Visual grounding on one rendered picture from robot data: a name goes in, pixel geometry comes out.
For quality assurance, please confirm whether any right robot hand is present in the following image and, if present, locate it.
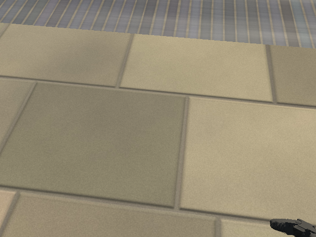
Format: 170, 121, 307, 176
270, 218, 316, 237

